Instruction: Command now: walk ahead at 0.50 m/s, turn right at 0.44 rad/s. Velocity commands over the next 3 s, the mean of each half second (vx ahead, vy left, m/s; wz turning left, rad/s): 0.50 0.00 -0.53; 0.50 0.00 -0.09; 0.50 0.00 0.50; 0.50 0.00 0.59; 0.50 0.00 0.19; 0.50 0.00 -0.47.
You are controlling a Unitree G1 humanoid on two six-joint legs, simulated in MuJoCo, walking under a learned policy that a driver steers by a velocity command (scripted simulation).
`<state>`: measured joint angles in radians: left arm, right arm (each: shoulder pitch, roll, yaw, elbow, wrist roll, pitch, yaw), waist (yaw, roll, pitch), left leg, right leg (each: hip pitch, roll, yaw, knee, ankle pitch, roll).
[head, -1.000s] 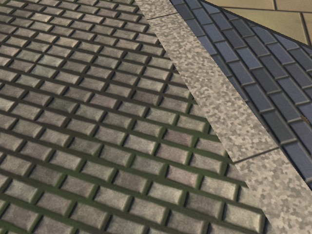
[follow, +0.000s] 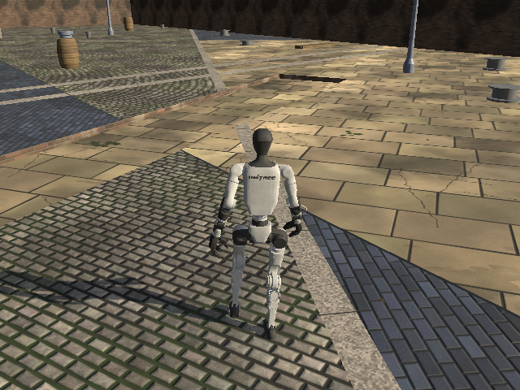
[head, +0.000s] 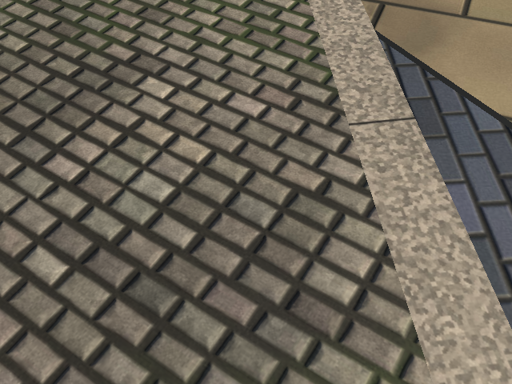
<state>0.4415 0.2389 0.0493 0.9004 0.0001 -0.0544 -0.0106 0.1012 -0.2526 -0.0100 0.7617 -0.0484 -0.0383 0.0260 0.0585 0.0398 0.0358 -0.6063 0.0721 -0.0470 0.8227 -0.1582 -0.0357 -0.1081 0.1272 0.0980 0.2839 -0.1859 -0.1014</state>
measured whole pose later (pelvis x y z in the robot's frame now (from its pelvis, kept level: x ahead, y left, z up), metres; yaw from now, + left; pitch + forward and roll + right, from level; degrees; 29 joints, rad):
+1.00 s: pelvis +0.47 -0.11 +0.00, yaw -18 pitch +0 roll +0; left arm 0.35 0.23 0.04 0.88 0.02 -0.09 0.00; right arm 0.28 -0.25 -0.06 0.88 -0.02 -0.01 0.04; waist 0.00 0.04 0.03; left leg -0.62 0.08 -0.02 1.05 -0.16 0.04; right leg -0.06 0.04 -0.17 0.27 -0.22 -0.08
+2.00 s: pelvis +1.02 -0.16 -0.01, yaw +18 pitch +1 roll -1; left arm 0.25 0.26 0.04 0.77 0.03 -0.08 0.01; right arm 0.27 -0.32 -0.07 0.79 -0.03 -0.01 0.04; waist -0.01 0.05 0.04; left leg -0.50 -0.01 -0.04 1.13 -0.31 0.06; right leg -0.22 0.01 -0.10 0.40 -0.19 -0.04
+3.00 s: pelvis +1.50 +0.00 -0.02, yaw +4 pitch +0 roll +0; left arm 0.22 0.28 0.08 0.84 0.01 -0.01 -0.01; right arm 0.24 -0.24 -0.04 0.83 -0.03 -0.07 0.00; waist -0.01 0.01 0.06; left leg -0.41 0.07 0.01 1.24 -0.34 -0.01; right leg -0.31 0.12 -0.06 0.50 -0.20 -0.13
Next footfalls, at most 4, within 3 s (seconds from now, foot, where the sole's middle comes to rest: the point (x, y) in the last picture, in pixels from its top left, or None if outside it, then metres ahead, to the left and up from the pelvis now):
0.20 left None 0.27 0.12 -0.78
0.72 right None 0.45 -0.17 -0.78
1.26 left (323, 278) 0.78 -0.09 -0.78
1.80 right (369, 193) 1.10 -0.25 -0.78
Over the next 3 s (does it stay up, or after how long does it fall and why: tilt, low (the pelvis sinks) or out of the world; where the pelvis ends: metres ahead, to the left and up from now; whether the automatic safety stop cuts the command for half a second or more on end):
stays up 1.50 0.00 -0.02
